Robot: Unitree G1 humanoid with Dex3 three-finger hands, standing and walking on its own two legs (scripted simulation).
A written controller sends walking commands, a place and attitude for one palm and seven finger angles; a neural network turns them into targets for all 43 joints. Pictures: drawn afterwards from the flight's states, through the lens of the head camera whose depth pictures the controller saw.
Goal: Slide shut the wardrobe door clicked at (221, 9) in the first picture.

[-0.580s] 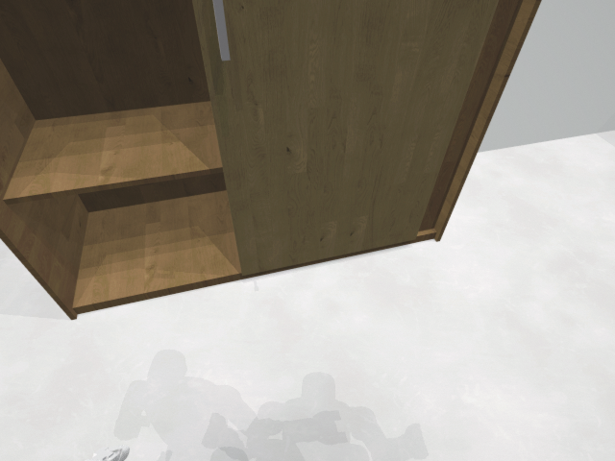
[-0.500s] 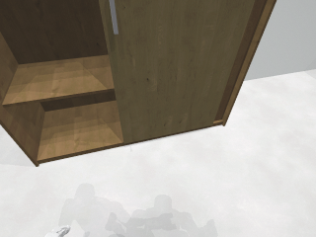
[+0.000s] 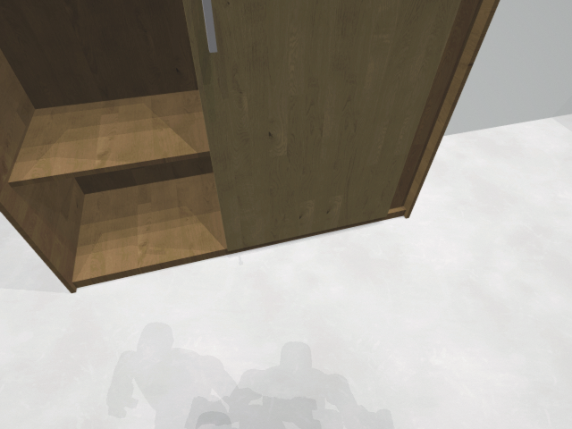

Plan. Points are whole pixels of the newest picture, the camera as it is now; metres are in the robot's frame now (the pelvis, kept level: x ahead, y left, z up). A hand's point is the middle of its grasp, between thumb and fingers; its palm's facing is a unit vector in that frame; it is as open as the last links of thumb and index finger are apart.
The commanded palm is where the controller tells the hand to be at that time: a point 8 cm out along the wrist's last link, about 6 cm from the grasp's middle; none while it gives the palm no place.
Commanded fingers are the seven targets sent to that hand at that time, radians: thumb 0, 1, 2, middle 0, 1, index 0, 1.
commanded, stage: stand and wait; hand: right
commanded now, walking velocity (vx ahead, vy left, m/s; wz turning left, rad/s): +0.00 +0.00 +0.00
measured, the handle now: (206, 6) +0.91 +0.24 +0.22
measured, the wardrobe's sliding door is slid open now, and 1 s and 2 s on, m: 0.62 0.62 0.62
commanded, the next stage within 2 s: look at it before walking up in 0.24 s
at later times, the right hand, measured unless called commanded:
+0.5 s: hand out of the picture +0.08 -0.24 -0.15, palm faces -0.02 +0.94 -0.33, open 7.4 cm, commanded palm none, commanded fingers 0.00 -0.90 -0.90 0.20 0.30 0.20 0.30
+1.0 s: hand out of the picture +0.09 -0.24 -0.15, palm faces -0.02 +0.94 -0.33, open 7.4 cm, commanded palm none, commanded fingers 0.00 -0.90 -0.90 0.20 0.30 0.20 0.30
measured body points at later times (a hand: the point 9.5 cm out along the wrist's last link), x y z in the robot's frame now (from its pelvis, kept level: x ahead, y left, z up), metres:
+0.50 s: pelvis +0.00 +0.00 +0.00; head +0.00 +0.01 +0.45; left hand +0.08 +0.30 -0.13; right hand +0.09 -0.29 -0.13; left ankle +0.01 +0.12 -0.74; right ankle +0.01 -0.12 -0.74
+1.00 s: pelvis +0.01 +0.00 +0.00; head +0.02 +0.00 +0.45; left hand +0.09 +0.30 -0.13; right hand +0.09 -0.29 -0.13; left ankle +0.01 +0.12 -0.74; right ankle +0.01 -0.12 -0.74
